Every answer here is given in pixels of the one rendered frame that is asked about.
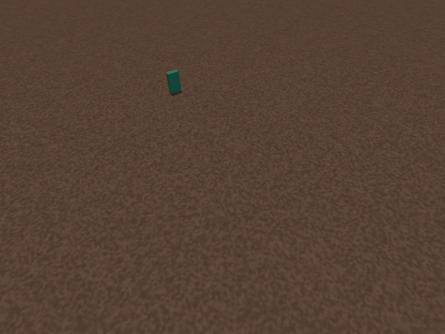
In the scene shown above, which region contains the carton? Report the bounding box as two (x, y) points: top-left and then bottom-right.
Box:
(166, 70), (181, 93)

